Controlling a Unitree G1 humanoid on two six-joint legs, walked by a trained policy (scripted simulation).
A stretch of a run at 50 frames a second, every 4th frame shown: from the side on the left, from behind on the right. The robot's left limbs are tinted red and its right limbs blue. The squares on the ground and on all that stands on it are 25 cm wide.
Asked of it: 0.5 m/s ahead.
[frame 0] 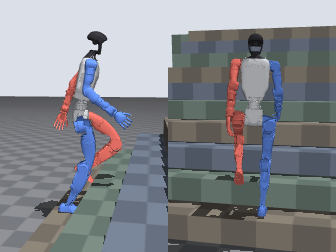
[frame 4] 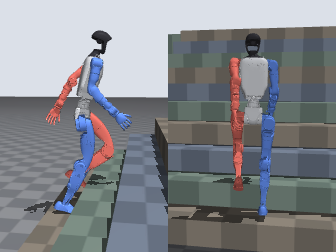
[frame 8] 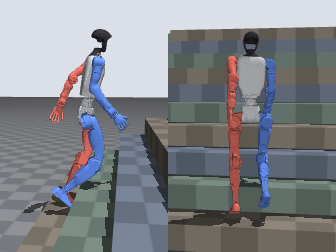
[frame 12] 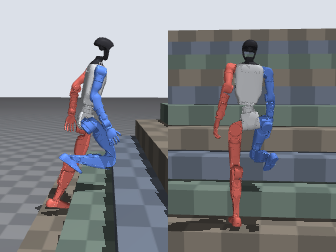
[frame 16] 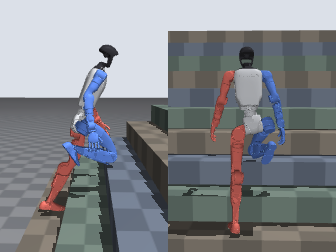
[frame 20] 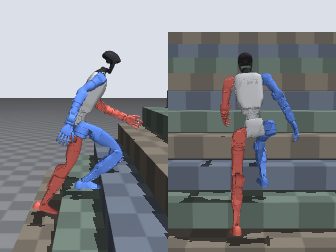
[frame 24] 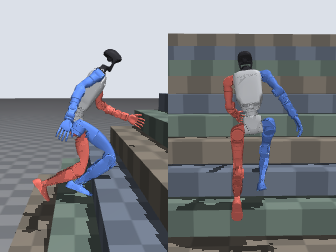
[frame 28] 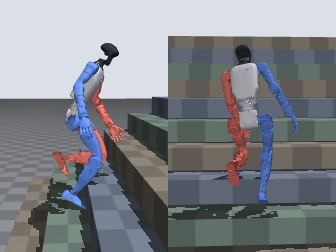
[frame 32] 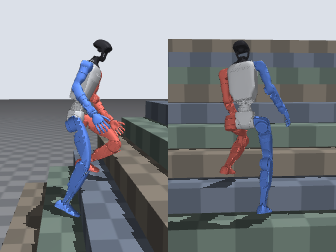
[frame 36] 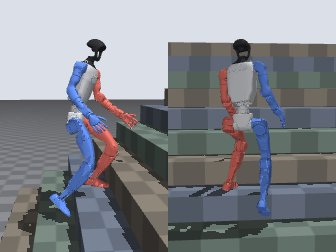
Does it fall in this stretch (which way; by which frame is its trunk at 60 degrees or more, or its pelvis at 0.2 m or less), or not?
no
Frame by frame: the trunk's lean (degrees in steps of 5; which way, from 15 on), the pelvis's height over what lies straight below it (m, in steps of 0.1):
0: 15 forward, 0.8
4: 15 forward, 0.8
8: 10, 0.6
12: 15 forward, 0.6
16: 25 forward, 0.6
20: 30 forward, 0.6
24: 35 forward, 0.7
28: 30 forward, 0.7
32: 25 forward, 0.8
36: 20 forward, 0.6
